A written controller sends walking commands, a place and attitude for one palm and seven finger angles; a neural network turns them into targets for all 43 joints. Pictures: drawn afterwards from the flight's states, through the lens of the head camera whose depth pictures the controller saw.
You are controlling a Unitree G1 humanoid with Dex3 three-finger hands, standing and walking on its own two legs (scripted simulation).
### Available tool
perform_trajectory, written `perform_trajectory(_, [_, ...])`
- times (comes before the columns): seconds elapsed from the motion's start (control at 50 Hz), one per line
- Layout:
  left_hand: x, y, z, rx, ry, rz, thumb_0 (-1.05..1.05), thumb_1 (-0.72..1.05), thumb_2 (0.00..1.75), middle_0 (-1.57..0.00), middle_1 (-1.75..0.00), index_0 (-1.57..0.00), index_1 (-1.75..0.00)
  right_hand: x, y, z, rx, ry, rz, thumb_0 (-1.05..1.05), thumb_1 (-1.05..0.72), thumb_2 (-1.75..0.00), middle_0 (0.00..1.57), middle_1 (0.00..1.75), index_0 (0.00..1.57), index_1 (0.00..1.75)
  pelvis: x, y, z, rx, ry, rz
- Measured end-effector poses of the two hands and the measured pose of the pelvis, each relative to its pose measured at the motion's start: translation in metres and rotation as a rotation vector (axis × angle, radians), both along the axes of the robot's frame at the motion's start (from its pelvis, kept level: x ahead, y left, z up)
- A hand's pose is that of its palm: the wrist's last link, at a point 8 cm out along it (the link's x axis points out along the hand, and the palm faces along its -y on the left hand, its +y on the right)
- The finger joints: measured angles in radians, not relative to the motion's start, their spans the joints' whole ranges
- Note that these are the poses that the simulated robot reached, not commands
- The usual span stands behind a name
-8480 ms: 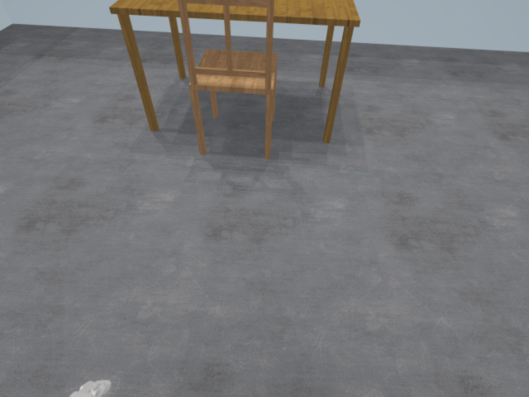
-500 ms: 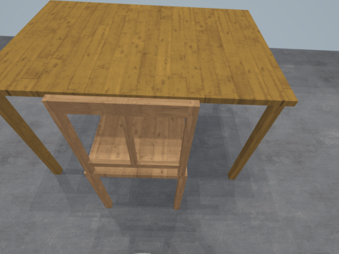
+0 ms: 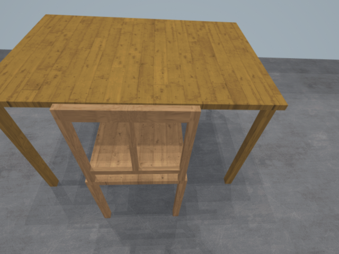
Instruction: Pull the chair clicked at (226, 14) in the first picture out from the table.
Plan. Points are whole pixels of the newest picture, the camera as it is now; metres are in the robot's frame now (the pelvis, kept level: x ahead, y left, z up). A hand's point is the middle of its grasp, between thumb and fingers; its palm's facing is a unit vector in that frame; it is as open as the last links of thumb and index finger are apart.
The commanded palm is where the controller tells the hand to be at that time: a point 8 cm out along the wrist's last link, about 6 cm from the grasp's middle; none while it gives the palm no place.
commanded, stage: come to a stop and stand still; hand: left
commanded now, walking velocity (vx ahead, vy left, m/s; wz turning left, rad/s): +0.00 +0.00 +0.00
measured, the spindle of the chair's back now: (133, 147) +0.46 +0.14 -0.10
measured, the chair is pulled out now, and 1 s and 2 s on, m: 0.00 0.00 0.00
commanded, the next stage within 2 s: look again from close up in 1.00 s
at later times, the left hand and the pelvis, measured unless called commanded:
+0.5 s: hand out of the picture -0.04 +0.23 -0.17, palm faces +0.07 -0.98 -0.19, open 7.3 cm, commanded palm none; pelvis -0.02 +0.06 +0.00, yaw -1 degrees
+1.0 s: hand out of the picture -0.01 +0.28 -0.18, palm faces +0.02 -0.98 -0.21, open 7.3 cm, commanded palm none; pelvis -0.04 +0.10 +0.00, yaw +0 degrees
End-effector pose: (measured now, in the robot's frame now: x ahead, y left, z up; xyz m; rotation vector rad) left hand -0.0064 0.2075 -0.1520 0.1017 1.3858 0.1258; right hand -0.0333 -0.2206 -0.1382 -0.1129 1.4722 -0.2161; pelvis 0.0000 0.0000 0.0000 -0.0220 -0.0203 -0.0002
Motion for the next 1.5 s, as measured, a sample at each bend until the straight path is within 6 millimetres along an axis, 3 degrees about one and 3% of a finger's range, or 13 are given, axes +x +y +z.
perform_trajectory(0.06, [-0.025,0.013,0.006,0.033,0.023,0.038,0.0,0.91,0.9,-0.2,-0.3,-0.2,-0.3,0.015,0.007,-0.006,0.018,-0.032,0.01,0.01,-0.91,-0.9,0.2,0.29,0.2,0.3,-0.003,0.007,-0.001,0.009,0.002,-0.005])
perform_trajectory(0.14, [-0.056,0.03,-0.001,0.053,0.119,0.065,0.0,0.91,0.9,-0.2,-0.3,-0.2,-0.3,0.032,0.01,-0.01,-0.005,-0.085,0.016,0.02,-0.93,-0.9,0.2,0.29,0.21,0.3,-0.006,0.017,-0.007,-0.03,-0.017,0.015])
perform_trajectory(0.24, [-0.043,0.045,-0.018,0.021,0.108,0.042,0.0,0.91,0.9,-0.19,-0.3,-0.19,-0.3,0.032,0.024,-0.006,-0.041,-0.118,0.04,0.01,-0.93,-0.9,0.2,0.29,0.2,0.3,-0.008,0.033,-0.013,-0.017,-0.026,0.007])
perform_trajectory(0.34, [-0.02,0.053,-0.008,0.006,0.033,0.025,0.0,0.91,0.9,-0.19,-0.3,-0.19,-0.3,0.025,0.045,0.002,-0.032,-0.1,0.057,0.01,-0.92,-0.9,0.2,0.29,0.2,0.3,-0.015,0.047,-0.002,-0.003,-0.016,0.002])
perform_trajectory(0.4, [-0.018,0.061,0.002,0.012,0.001,0.035,0.0,0.91,0.9,-0.19,-0.3,-0.2,-0.3,0.023,0.052,0.005,-0.023,-0.087,0.052,0.02,-0.93,-0.9,0.2,0.29,0.2,0.3,-0.017,0.056,0.004,-0.007,-0.005,0.001])
perform_trajectory(0.48, [-0.034,0.072,0.007,0.033,0.023,0.045,0.0,0.91,0.9,-0.2,-0.3,-0.2,-0.3,0.026,0.055,0.003,-0.021,-0.1,0.032,0.02,-0.94,-0.9,0.2,0.3,0.21,0.3,-0.018,0.063,0.005,0.005,0.002,-0.014])
perform_trajectory(0.6, [-0.077,0.09,0.005,0.065,0.134,0.073,0.0,0.91,0.9,-0.2,-0.3,-0.2,-0.3,0.029,0.062,-0.002,-0.017,-0.12,0.023,0.01,-0.92,-0.9,0.2,0.29,0.2,0.3,-0.028,0.075,-0.001,-0.007,-0.01,0.007])
perform_trajectory(0.72, [-0.055,0.112,-0.014,0.035,0.085,0.05,0.0,0.91,0.9,-0.19,-0.3,-0.2,-0.3,0.011,0.085,-0.008,-0.029,-0.091,0.055,0.01,-0.92,-0.9,0.2,0.29,0.2,0.3,-0.031,0.094,-0.012,0.008,-0.024,0.019])
perform_trajectory(0.84, [-0.022,0.122,-0.002,0.04,0.003,0.012,0.0,0.91,0.9,-0.19,-0.3,-0.2,-0.3,0.0,0.109,-0.004,0.005,-0.062,0.064,0.02,-0.93,-0.9,0.2,0.29,0.2,0.3,-0.035,0.104,-0.002,0.034,0.001,0.008])
perform_trajectory(1.0, [-0.006,0.118,0.008,0.069,-0.044,-0.021,0.0,0.92,0.9,-0.19,-0.3,-0.2,-0.3,-0.006,0.102,-0.009,0.029,-0.069,0.032,0.02,-0.94,-0.9,0.2,0.3,0.21,0.3,-0.037,0.096,-0.001,0.062,0.027,0.0])
perform_trajectory(1.12, [-0.02,0.103,0.016,0.074,-0.018,-0.017,0.0,0.92,0.9,-0.19,-0.3,-0.2,-0.3,-0.008,0.092,-0.013,0.052,-0.063,0.033,0.02,-0.93,-0.9,0.2,0.29,0.2,0.3,-0.034,0.086,0.002,0.04,0.018,0.005])
perform_trajectory(1.5, [-0.052,0.046,0.009,0.008,0.065,0.03,0.0,0.91,0.9,-0.2,-0.3,-0.2,-0.3,-0.001,0.065,-0.012,0.054,-0.027,0.071,0.01,-0.92,-0.9,0.2,0.29,0.2,0.3,-0.026,0.054,0.002,0.041,0.004,0.016])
